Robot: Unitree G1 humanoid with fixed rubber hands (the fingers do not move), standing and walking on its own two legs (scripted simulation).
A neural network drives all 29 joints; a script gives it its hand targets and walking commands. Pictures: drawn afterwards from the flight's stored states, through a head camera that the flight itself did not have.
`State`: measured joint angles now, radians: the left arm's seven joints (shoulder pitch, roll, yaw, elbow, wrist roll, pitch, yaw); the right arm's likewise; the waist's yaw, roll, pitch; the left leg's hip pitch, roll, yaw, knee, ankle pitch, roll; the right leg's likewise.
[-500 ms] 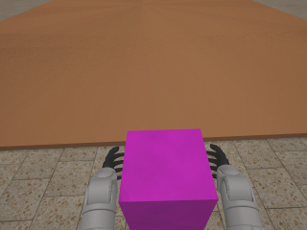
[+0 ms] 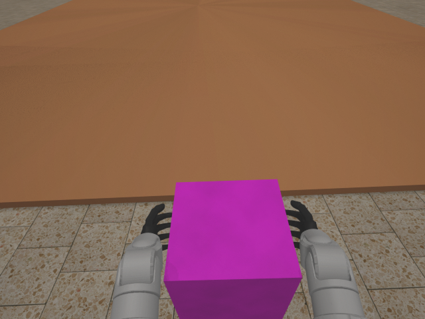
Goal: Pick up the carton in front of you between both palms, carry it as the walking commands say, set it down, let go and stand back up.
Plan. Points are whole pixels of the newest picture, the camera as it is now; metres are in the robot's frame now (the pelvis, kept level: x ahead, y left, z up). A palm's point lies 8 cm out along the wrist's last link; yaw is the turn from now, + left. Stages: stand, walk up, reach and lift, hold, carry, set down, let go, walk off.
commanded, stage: hold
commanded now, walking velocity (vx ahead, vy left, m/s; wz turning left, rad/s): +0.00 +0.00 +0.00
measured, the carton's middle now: (228, 255) +0.30 +0.00 -0.03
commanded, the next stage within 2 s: carry in 0.10 s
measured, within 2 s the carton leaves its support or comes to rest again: neither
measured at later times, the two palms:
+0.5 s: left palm (154, 199) +0.37 +0.15 +0.07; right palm (297, 200) +0.36 -0.15 +0.06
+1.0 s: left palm (179, 128) +0.65 +0.13 +0.06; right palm (282, 128) +0.63 -0.17 +0.06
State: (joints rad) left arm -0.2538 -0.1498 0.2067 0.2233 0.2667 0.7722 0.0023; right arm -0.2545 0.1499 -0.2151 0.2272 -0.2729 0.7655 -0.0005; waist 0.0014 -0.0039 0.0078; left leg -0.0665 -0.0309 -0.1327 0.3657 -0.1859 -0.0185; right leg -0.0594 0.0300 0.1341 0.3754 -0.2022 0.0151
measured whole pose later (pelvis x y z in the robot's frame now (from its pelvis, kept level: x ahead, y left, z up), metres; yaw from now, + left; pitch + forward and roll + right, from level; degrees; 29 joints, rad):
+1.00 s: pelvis +0.38 -0.01 -0.03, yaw +0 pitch +4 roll -1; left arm -0.16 -0.13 0.09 -0.37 0.11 1.21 0.09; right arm -0.15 0.13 -0.12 -0.38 -0.10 1.22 -0.10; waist -0.03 0.03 -0.08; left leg 0.07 0.08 0.15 0.41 -0.50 -0.03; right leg -0.50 -0.02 -0.25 0.48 -0.11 -0.03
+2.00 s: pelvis +1.01 +0.01 -0.01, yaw +0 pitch +6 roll -5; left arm -0.84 -0.08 0.30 -0.12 0.11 1.28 0.14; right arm -0.80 0.03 -0.33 -0.15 -0.05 1.29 -0.13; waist -0.02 0.10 0.15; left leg -0.19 0.09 0.10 0.71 -0.31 0.04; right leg -0.67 0.05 -0.16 0.81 -0.29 -0.07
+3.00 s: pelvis +1.65 +0.04 +0.05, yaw +29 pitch +6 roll +2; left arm -0.62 -0.08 0.27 0.07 0.10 1.24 0.13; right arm -0.70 0.02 -0.24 0.14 -0.09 1.25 -0.11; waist 0.04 0.01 0.02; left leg -0.59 -0.01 0.04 0.95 -0.38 0.01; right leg -0.29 -0.06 -0.17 0.42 -0.23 -0.04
